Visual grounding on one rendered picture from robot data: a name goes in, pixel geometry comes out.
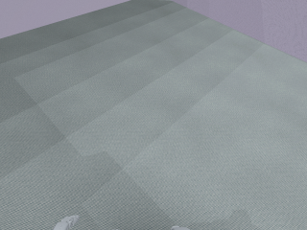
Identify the robot left hand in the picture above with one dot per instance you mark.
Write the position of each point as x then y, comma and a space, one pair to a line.
67, 222

